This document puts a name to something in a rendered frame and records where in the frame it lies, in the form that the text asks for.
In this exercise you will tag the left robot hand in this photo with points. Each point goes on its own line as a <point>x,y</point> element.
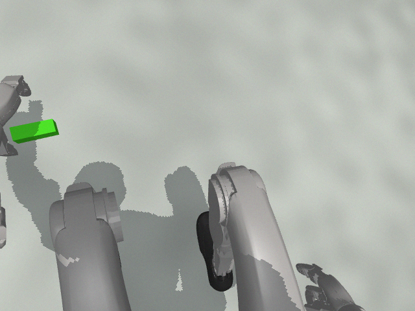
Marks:
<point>11,88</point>

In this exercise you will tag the small box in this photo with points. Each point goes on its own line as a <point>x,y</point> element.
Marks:
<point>33,131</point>

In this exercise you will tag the right robot hand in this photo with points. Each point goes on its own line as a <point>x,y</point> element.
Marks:
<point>330,294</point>

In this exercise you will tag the right robot foot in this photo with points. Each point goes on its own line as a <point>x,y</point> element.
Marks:
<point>219,283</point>

